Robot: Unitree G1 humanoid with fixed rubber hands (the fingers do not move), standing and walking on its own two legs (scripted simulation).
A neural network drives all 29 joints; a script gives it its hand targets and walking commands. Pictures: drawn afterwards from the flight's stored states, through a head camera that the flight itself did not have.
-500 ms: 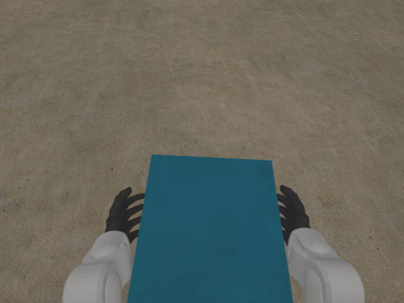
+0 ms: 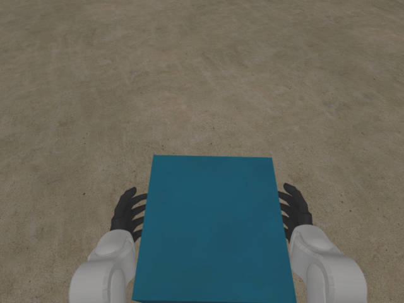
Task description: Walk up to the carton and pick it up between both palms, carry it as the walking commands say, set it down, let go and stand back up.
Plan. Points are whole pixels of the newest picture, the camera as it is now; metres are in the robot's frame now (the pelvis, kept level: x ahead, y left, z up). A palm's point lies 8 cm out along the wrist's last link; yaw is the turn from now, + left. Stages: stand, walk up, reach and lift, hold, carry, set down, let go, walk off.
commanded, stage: carry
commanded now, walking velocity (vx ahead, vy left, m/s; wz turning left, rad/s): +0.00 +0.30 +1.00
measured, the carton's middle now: (209, 239) +0.25 +0.00 +0.02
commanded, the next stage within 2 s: none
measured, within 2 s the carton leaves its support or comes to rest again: neither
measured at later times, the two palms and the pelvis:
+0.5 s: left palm (46, 301) +0.15 +0.23 +0.08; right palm (246, 260) +0.20 -0.06 +0.08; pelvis -0.06 +0.05 +0.00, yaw +5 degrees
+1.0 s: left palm (42, 296) +0.16 +0.24 +0.08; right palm (242, 272) +0.18 -0.05 +0.08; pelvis -0.08 +0.08 +0.00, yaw +4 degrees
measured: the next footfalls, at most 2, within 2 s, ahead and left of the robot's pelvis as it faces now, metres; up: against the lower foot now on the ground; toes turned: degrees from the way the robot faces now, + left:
left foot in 0.34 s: -0.04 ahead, +0.16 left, +0.00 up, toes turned +9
